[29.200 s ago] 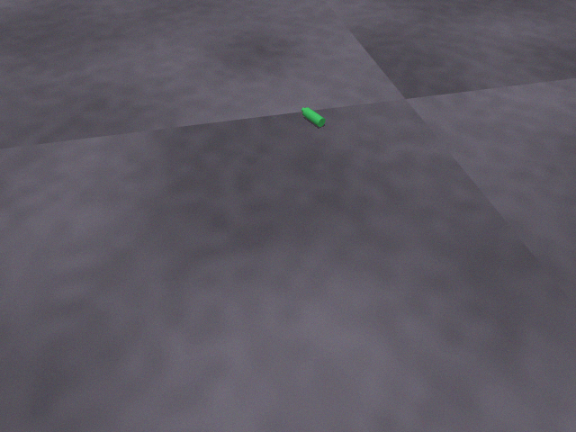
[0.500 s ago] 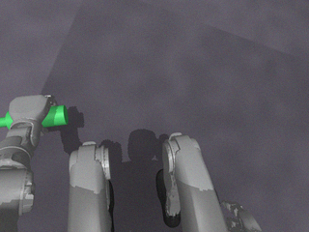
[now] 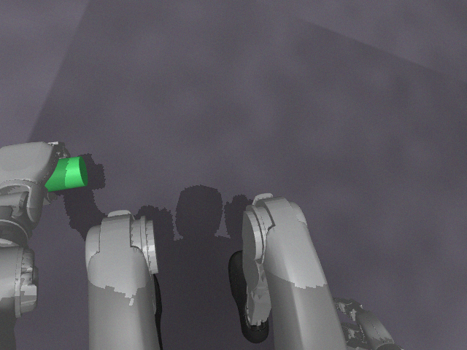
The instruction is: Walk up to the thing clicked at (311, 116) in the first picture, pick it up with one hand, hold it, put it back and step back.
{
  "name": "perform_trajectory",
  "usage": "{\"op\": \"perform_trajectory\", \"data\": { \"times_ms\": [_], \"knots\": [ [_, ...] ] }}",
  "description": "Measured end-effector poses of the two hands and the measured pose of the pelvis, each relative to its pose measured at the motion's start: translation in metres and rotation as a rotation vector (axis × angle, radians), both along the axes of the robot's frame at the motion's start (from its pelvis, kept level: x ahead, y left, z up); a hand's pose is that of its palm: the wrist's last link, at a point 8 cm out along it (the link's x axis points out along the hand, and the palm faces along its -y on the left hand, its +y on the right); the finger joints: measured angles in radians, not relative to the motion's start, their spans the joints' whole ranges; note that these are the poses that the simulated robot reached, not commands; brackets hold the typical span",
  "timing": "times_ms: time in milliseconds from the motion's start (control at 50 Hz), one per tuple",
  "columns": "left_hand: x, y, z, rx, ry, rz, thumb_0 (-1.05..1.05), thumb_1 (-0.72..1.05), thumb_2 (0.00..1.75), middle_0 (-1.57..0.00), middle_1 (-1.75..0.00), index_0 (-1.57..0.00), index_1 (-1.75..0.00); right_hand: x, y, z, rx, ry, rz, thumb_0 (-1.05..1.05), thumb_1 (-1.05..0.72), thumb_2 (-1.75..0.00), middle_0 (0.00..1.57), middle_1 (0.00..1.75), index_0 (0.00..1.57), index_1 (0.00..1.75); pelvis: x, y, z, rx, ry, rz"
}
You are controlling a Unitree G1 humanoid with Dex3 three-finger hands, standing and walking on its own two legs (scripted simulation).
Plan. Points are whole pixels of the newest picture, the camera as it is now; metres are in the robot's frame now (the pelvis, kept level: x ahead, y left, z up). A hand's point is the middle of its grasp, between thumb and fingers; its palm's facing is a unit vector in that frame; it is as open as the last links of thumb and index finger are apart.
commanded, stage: rest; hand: left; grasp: from above
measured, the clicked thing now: (32, 178) +0.40 +0.32 -0.21
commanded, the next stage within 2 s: open in 1.52 s
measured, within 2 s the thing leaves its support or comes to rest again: rests again in 1.38 s
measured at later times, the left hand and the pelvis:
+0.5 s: hand (50, 183) +0.40 +0.30 -0.24, palm faces -0.47 -0.11 -0.88, open 8.7 cm; pelvis +0.00 +0.00 -0.03, yaw -3 degrees
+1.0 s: hand (59, 182) +0.41 +0.29 -0.27, palm faces -0.45 -0.11 -0.89, open 8.7 cm; pelvis +0.00 +0.01 -0.04, yaw -5 degrees
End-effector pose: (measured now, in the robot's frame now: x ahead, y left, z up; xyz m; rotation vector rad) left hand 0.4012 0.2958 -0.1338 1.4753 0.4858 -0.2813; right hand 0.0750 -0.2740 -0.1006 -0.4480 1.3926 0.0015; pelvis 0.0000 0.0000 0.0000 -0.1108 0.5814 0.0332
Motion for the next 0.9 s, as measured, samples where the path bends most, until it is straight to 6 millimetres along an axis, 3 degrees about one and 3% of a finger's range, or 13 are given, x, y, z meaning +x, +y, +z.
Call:
{"op": "perform_trajectory", "data": {
  "times_ms": [320, 700, 900],
  "knots": [
    [0.006, 0.002, -0.030, -0.005, -0.012, 0.024, -0.01, 0.17, 0.48, -0.80, -0.44, -0.79, -0.44, -0.005, 0.005, -0.013, 0.013, 0.011, 0.038, 0.00, -0.90, -0.89, 0.20, 0.30, 0.20, 0.30, 0.001, 0.002, -0.021, -0.022, -0.036, -0.015],
    [0.010, -0.002, -0.062, -0.019, -0.020, -0.006, -0.01, 0.17, 0.43, -0.81, -0.46, -0.80, -0.45, -0.031, 0.004, -0.011, 0.017, 0.077, 0.105, 0.00, -0.90, -0.89, 0.20, 0.30, 0.20, 0.30, 0.002, 0.003, -0.039, -0.052, -0.084, -0.036],
    [0.012, -0.006, -0.072, -0.021, -0.034, 0.007, -0.01, 0.18, 0.42, -0.80, -0.46, -0.80, -0.45, -0.026, 0.014, -0.009, 0.049, 0.067, 0.142, 0.00, -0.90, -0.89, 0.20, 0.30, 0.20, 0.30, 0.003, 0.007, -0.039, -0.071, -0.090, -0.041]
  ]
}}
